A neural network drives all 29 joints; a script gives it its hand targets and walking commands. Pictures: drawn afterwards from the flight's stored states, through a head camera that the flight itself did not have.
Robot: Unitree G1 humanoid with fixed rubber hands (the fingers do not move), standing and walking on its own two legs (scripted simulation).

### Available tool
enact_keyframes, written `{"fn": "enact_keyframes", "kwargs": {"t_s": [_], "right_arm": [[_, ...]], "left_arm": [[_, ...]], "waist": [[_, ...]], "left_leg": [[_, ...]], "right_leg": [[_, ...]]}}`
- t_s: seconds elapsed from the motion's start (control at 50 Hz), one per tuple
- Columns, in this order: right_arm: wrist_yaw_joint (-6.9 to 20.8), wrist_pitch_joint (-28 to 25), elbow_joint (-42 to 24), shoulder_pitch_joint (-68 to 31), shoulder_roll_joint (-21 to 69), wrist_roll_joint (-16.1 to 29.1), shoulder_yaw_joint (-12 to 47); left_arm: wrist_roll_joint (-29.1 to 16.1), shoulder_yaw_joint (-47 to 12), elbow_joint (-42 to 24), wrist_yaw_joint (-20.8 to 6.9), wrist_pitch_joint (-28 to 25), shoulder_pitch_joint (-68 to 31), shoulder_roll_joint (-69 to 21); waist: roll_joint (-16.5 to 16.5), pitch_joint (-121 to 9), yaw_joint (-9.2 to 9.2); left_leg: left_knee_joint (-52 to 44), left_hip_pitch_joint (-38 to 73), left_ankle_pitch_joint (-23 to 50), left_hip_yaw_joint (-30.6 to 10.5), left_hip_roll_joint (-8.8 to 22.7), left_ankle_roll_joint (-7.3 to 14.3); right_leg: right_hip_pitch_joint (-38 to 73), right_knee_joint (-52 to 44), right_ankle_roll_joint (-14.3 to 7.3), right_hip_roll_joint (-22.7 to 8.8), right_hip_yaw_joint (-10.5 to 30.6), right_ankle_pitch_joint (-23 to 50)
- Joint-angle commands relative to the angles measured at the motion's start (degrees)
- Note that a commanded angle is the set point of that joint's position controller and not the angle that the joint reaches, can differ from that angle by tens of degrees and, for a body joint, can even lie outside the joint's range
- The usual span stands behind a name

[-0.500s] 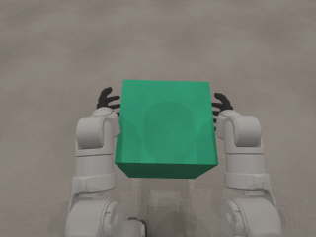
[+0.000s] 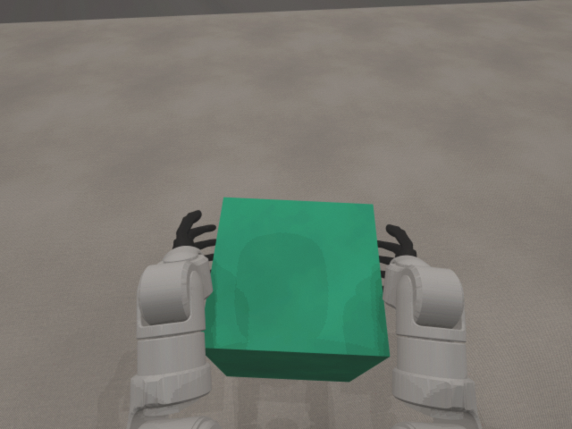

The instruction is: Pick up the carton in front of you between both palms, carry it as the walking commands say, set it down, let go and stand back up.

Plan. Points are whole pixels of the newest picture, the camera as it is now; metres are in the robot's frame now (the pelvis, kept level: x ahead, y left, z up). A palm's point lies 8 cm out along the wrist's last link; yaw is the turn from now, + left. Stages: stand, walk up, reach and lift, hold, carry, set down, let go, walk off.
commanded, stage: carry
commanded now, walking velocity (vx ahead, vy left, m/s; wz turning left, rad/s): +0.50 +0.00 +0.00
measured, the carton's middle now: (292, 298) +0.32 +0.01 +0.00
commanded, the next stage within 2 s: none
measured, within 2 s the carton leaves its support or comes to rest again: neither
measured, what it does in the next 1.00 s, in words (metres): walks ahead: right foot, then left foot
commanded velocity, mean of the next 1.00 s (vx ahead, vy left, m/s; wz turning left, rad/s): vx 0.07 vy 0.00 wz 0.00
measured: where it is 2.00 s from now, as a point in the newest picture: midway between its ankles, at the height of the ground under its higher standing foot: outside the picture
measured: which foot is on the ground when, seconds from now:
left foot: down 0.00-0.02, up 0.04-0.38, down 0.40-1.00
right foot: up 0.00-0.00, down 0.02-0.44, up 0.46-0.52, down 0.54-1.00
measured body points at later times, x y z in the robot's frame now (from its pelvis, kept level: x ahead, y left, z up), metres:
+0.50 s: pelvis +0.26 +0.01 -0.01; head +0.24 +0.02 +0.44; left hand +0.56 +0.17 +0.08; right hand +0.56 -0.13 +0.08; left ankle +0.33 +0.10 -0.74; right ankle +0.16 -0.11 -0.73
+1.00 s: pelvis +0.31 -0.01 -0.01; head +0.29 -0.01 +0.44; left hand +0.62 +0.13 +0.08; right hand +0.60 -0.16 +0.06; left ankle +0.33 +0.11 -0.74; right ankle +0.19 -0.11 -0.73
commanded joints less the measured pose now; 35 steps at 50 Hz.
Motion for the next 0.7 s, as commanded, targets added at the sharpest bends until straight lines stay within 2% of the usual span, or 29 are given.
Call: {"fn": "enact_keyframes", "kwargs": {"t_s": [0.0, 0.02, 0.04, 0.06, 0.08, 0.1, 0.12, 0.14, 0.22, 0.28, 0.32, 0.36, 0.38, 0.4, 0.42, 0.44, 0.46, 0.48, 0.5, 0.52, 0.54, 0.56, 0.58, 0.64, 0.68], "right_arm": [[23.0, -2.3, -4.2, -30.9, 55.8, 26.1, 39.5], [23.4, -2.2, -4.1, -29.8, 56.8, 26.7, 40.5], [23.8, -2.1, -5.3, -31.3, 58.7, 27.1, 41.9], [24.0, -2.3, -6.1, -31.6, 57.4, 27.9, 42.4], [24.1, -2.6, -7.5, -32.5, 57.1, 29.1, 42.9], [24.2, -3.1, -8.1, -32.7, 57.1, 29.9, 43.0], [24.2, -3.4, -8.1, -32.3, 57.9, 30.4, 43.3], [24.0, -3.7, -8.3, -31.8, 58.2, 30.6, 43.1], [23.0, -4.6, -8.0, -28.7, 58.4, 29.9, 42.7], [22.4, -4.6, -8.9, -27.7, 57.3, 29.4, 42.9], [22.4, -4.2, -9.9, -27.8, 56.5, 29.5, 43.2], [22.6, -3.5, -9.7, -26.6, 55.4, 29.2, 43.1], [22.9, -3.0, -9.2, -26.1, 54.7, 29.0, 42.7], [23.2, -2.5, -8.4, -25.9, 53.7, 28.8, 42.2], [23.3, -2.7, -5.5, -25.6, 53.2, 28.2, 42.0], [23.4, -3.0, -3.9, -23.5, 53.8, 28.0, 41.6], [23.4, -3.2, -3.7, -23.8, 54.5, 27.9, 41.2], [23.4, -3.3, -3.9, -24.7, 55.3, 27.8, 41.1], [23.4, -3.5, -4.4, -25.4, 56.0, 27.8, 41.1], [23.4, -3.6, -4.8, -26.0, 56.6, 28.0, 41.2], [23.4, -3.8, -5.9, -26.8, 56.6, 28.2, 41.1], [23.3, -3.9, -7.1, -28.8, 56.9, 28.7, 41.5], [23.1, -3.8, -7.3, -29.0, 56.8, 28.8, 41.7], [22.7, -3.3, -6.8, -27.3, 56.1, 28.4, 41.8], [22.7, -3.2, -6.7, -27.1, 56.1, 28.2, 42.2]], "left_arm": [[-25.8, -40.7, 3.5, -21.5, 2.7, -21.2, -63.4], [-25.1, -40.0, 3.5, -21.8, 2.7, -18.1, -61.7], [-23.6, -40.5, 4.4, -21.9, 2.0, -17.3, -60.3], [-24.9, -40.3, 4.9, -22.3, 1.9, -15.7, -62.8], [-25.6, -40.2, 4.2, -22.6, 1.6, -15.4, -64.0], [-26.0, -39.9, 3.1, -22.8, 1.2, -15.9, -64.5], [-26.6, -40.3, 2.2, -22.8, 1.0, -16.6, -64.9], [-27.1, -40.5, 1.2, -22.9, 0.8, -17.5, -64.9], [-28.0, -40.6, 0.3, -23.2, 0.5, -16.6, -63.5], [-27.7, -40.8, -0.4, -23.1, 0.8, -14.9, -61.9], [-27.4, -41.1, -1.2, -22.8, 1.1, -14.5, -61.0], [-26.8, -41.3, -0.9, -22.5, 1.5, -13.8, -59.9], [-26.3, -41.3, -0.1, -22.3, 1.7, -13.3, -59.1], [-26.1, -41.4, 0.6, -22.2, 2.1, -13.2, -58.2], [-26.6, -42.5, -0.5, -22.1, 2.8, -15.8, -58.5], [-26.8, -42.9, -1.0, -22.3, 3.2, -16.6, -57.6], [-27.2, -43.3, -0.5, -22.5, 3.3, -18.0, -57.9], [-27.6, -43.5, -0.1, -22.7, 3.2, -18.6, -58.8], [-27.8, -43.7, -0.1, -22.8, 2.9, -19.0, -59.4], [-28.1, -43.5, -0.3, -22.9, 2.8, -19.1, -59.8], [-28.4, -43.2, -0.9, -22.8, 2.7, -19.3, -60.5], [-28.3, -43.0, -1.8, -22.8, 2.7, -20.3, -60.6], [-28.4, -42.7, -2.1, -22.7, 3.0, -20.4, -60.3], [-27.6, -41.9, 0.2, -22.6, 3.4, -17.1, -60.0], [-27.0, -41.6, 1.1, -22.7, 3.2, -16.0, -60.2]], "waist": [[5.6, -19.5, -0.05], [-4.1, -23.7, 1.07], [-17.4, -24.5, 1.49], [-15.2, -22.2, 1.15], [-11.2, -20.7, 1.19], [-6.5, -19.9, 1.09], [-4.4, -18.4, 0.90], [-4.8, -18.2, 0.70], [-7.5, -16.9, 0.57], [-9.9, -16.0, 0.69], [-8.8, -15.6, 0.71], [-5.8, -14.6, 0.17], [-4.9, -15.5, -0.07], [1.3, -18.8, -0.06], [8.9, -22.0, -0.65], [11.7, -22.7, -0.85], [10.6, -21.7, -0.73], [8.4, -21.1, -0.55], [7.2, -21.1, -0.21], [7.7, -21.5, -0.33], [6.1, -21.7, -0.15], [3.2, -21.0, -0.29], [1.6, -21.5, -0.33], [0.2, -21.9, -0.13], [0.0, -21.9, -0.08]], "left_leg": [[17.7, -3.9, 34.2, 3.3, 6.6, 1.0], [30.7, -14.4, 16.4, 3.6, 4.1, -0.7], [42.1, -33.1, -5.0, 1.3, -2.6, -1.8], [49.9, -39.5, -9.8, -4.4, -0.8, -0.3], [51.5, -40.0, -9.0, -6.1, 1.0, 0.8], [49.8, -39.6, -5.8, -6.7, 3.1, 1.1], [45.2, -38.1, -3.3, -7.0, 4.6, 1.0], [40.6, -35.4, -1.4, -6.0, 4.6, 0.6], [24.8, -28.3, 1.9, -0.5, 1.7, -1.3], [17.2, -23.9, 11.0, 2.9, -0.4, -1.0], [11.9, -19.7, 18.1, 4.2, -1.1, -0.9], [1.5, -11.1, 29.1, 5.5, -1.0, -1.0], [1.6, -2.8, 35.7, 2.8, 2.8, -0.5], [6.5, 5.9, 58.6, -5.6, 11.7, 1.4], [10.0, 14.6, 67.3, -11.8, 17.6, 8.3], [7.1, 12.6, 62.8, -14.6, 19.1, 10.1], [5.2, 10.2, 57.3, -13.8, 17.4, 9.5], [4.5, 7.9, 51.7, -11.8, 15.9, 8.2], [4.9, 5.8, 46.6, -9.0, 13.9, 6.2], [5.4, 3.9, 41.4, -6.5, 11.7, 4.2], [6.7, 3.2, 39.5, -3.7, 10.3, 3.3], [8.5, 1.8, 40.5, -2.5, 9.5, 3.1], [9.9, 0.1, 42.7, -2.5, 8.9, 3.1], [13.4, -0.5, 50.5, -2.0, 8.3, 3.6], [14.6, -0.6, 53.9, -1.7, 8.1, 3.9]], "right_leg": [[26.2, -3.1, -1.8, 0.2, -1.6, 0.9], [36.1, -3.2, -4.6, -12.0, 15.9, -2.6], [48.3, -5.3, -12.9, -21.2, 34.0, -1.9], [46.1, -6.8, -14.3, -22.2, 35.1, -1.1], [42.4, -6.6, -13.3, -20.7, 30.7, 2.9], [39.0, -7.1, -11.8, -19.7, 26.7, 3.8], [35.1, -8.6, -10.4, -18.6, 23.1, 2.7], [32.4, -10.1, -9.3, -17.5, 19.3, 0.7], [28.2, -9.2, -8.9, -14.1, 7.9, 13.2], [26.8, -6.1, -6.7, -12.1, 2.9, 21.9], [26.1, -2.4, -5.2, -10.6, 0.8, 23.1], [22.9, 3.8, -2.1, -7.9, -1.6, 17.8], [17.7, 6.8, -0.4, -7.4, -1.3, 12.2], [12.2, 12.6, 1.9, -5.4, -1.3, -3.0], [5.8, 13.7, 3.1, -3.1, 2.3, -16.8], [5.4, 13.5, 3.0, -2.8, 2.9, -25.1], [6.8, 9.9, 2.6, -2.3, 3.7, -27.8], [9.5, 4.4, 2.4, -2.2, 4.0, -26.2], [12.8, -1.9, 2.5, -2.7, 3.6, -18.9], [16.2, -4.0, 2.4, -3.4, 3.8, -13.2], [17.1, -3.6, 2.2, -5.2, 4.5, -8.5], [18.2, 0.1, 2.1, -6.5, 4.8, 0.0], [20.2, 2.4, 2.0, -7.0, 4.6, 6.1], [19.9, 4.7, 2.3, -6.8, 4.4, 13.3], [19.3, 5.5, 2.3, -6.2, 3.9, 14.9]]}}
